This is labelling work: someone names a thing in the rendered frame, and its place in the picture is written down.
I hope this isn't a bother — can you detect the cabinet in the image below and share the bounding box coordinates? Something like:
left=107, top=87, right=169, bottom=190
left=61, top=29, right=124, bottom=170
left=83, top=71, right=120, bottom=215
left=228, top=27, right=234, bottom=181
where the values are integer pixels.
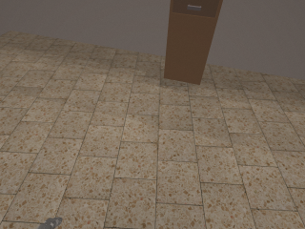
left=164, top=0, right=223, bottom=85

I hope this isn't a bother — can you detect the handle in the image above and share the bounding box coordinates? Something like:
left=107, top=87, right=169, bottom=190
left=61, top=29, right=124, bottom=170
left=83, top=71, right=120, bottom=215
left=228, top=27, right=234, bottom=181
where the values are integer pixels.
left=187, top=4, right=201, bottom=11

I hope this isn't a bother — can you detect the left robot hand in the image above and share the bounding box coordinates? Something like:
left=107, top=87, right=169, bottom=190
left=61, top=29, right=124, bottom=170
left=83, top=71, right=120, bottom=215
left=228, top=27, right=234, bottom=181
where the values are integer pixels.
left=36, top=217, right=63, bottom=229

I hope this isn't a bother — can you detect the drawer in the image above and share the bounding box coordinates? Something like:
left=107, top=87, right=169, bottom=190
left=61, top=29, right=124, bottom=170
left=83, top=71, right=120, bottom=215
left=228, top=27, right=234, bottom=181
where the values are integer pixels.
left=173, top=0, right=220, bottom=18

